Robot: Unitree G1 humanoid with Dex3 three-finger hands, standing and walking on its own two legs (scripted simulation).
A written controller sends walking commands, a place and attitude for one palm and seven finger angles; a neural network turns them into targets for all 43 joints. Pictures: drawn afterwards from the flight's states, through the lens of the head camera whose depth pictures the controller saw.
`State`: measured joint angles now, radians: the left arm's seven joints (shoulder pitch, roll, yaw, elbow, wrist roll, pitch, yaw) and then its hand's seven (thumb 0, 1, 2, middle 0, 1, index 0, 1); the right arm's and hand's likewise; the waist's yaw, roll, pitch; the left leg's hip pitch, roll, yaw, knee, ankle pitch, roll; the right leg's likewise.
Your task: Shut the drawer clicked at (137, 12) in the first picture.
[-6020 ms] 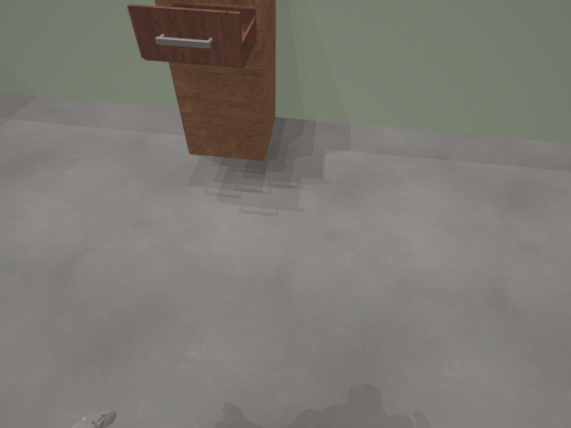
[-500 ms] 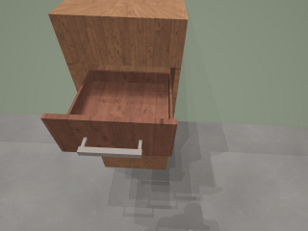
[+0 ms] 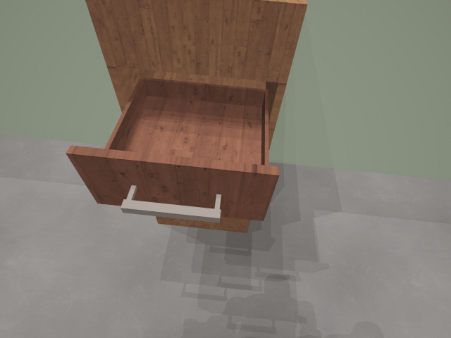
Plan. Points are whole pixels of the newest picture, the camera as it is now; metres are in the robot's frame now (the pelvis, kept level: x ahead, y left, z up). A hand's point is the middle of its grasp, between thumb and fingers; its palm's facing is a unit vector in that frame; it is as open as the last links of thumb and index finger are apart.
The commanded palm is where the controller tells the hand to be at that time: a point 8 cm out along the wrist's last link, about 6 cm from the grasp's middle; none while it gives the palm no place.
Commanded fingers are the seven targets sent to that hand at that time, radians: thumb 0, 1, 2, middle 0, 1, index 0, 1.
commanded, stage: come to a stop and stand still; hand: left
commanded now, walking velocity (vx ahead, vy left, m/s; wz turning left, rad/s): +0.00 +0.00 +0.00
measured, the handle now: (173, 202) +0.36 +0.13 -0.01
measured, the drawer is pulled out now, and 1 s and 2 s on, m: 0.28 0.28 0.28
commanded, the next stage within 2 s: look again from close up in 0.36 s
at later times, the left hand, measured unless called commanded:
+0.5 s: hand out of the picture -0.03 +0.18 -0.16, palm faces -0.01 -0.98 -0.21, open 7.4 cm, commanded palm none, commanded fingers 0.00 0.90 0.90 -0.20 -0.30 -0.20 -0.30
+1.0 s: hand out of the picture -0.01 +0.19 -0.17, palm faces -0.01 -0.98 -0.19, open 7.4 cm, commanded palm none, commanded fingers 0.00 0.90 0.90 -0.20 -0.30 -0.20 -0.30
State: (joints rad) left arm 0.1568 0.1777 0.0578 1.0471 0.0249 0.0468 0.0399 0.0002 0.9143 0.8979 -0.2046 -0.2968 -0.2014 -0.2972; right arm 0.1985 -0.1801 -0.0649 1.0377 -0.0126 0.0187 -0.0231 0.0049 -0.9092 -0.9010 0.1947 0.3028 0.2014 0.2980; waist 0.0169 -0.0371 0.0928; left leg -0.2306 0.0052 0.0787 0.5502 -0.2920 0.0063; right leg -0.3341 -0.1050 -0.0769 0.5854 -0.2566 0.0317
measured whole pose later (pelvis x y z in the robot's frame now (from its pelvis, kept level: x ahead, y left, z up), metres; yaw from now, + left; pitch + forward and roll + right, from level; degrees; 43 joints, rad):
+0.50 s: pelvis -0.03 +0.01 +0.01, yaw -1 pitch -1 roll +0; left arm 0.30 0.12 -0.01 1.10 0.02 -0.01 0.05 0.00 0.90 0.90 -0.20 -0.30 -0.20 -0.30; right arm 0.25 -0.18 -0.02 1.08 -0.01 0.01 -0.01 0.00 -0.94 -0.90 0.20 0.30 0.20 0.30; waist -0.01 0.03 0.03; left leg -0.23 0.00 0.10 0.46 -0.21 0.04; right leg -0.12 0.01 -0.05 0.44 -0.30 -0.02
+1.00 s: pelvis -0.02 +0.02 +0.01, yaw -1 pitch -1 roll +0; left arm 0.29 0.16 -0.02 1.06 0.01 -0.01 0.04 0.01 0.91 0.90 -0.20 -0.30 -0.20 -0.30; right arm 0.30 -0.14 0.02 1.11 -0.01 -0.02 -0.02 0.02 -0.92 -0.90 0.20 0.30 0.20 0.30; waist 0.00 -0.01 0.04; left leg -0.24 -0.02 0.10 0.49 -0.25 0.06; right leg -0.12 -0.01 -0.05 0.48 -0.34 -0.01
